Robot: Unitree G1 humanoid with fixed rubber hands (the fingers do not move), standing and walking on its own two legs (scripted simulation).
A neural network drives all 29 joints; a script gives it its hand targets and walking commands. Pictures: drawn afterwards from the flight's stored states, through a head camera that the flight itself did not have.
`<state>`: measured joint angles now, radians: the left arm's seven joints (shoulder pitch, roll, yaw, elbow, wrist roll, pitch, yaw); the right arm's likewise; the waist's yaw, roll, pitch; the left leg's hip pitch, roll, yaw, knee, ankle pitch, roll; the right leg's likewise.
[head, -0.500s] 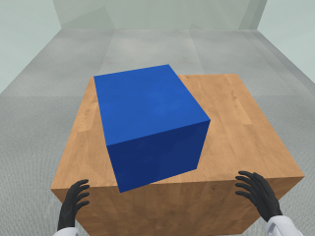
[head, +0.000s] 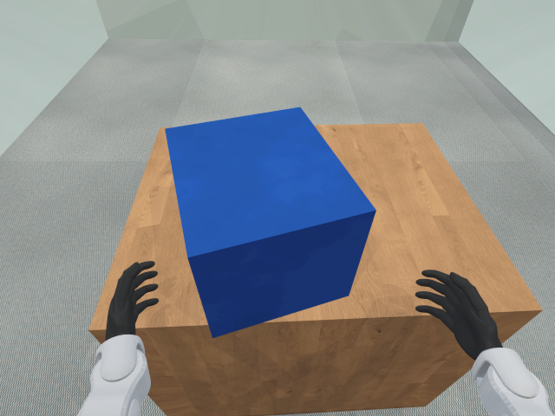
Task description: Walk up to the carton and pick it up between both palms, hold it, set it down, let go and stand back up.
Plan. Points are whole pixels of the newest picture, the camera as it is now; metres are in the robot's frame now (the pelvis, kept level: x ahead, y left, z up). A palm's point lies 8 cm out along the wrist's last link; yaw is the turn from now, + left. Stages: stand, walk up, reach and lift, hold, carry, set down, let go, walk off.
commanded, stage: reach and lift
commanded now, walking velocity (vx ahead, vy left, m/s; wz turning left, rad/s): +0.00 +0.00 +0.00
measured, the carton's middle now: (259, 214) +0.47 +0.06 +0.02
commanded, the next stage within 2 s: none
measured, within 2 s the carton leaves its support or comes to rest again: neither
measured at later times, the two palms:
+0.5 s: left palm (117, 274) +0.29 +0.24 +0.09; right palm (452, 260) +0.32 -0.22 +0.08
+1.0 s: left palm (120, 226) +0.34 +0.24 +0.13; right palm (428, 206) +0.39 -0.20 +0.12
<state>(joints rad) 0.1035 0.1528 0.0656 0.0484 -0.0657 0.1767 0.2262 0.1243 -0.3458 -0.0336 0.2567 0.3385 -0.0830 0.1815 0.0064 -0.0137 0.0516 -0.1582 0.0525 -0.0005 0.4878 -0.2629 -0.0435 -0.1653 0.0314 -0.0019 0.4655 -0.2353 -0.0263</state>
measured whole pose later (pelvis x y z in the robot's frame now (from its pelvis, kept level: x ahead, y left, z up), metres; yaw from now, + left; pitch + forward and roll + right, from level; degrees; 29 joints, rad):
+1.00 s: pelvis -0.01 +0.00 +0.00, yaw +0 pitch +1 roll +0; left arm -0.49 0.16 0.23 0.15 -0.11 0.62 0.20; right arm -0.58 -0.40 0.00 0.53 0.38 0.26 0.12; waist 0.06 0.01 0.03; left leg -0.25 0.05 0.00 0.46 -0.22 -0.04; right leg -0.26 0.03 0.00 0.44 -0.20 -0.03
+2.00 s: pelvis +0.00 -0.01 +0.00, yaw +0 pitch +16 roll +0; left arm -0.70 0.20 0.14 1.01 -0.17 -0.07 0.14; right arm -0.82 -0.43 0.17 1.14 0.42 -0.09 0.10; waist 0.13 -0.02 -0.17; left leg -0.55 0.05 0.00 0.46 -0.19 -0.05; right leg -0.57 0.03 0.00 0.47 -0.18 -0.03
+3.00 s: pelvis +0.00 -0.02 -0.01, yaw +0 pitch +23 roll +1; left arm -0.73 0.11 0.22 1.09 -0.16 -0.26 0.13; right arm -0.82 -0.28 0.21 1.14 0.33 -0.21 0.03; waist 0.13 -0.01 -0.25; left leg -0.69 0.05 0.00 0.47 -0.19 -0.05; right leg -0.72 0.03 0.00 0.50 -0.18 -0.04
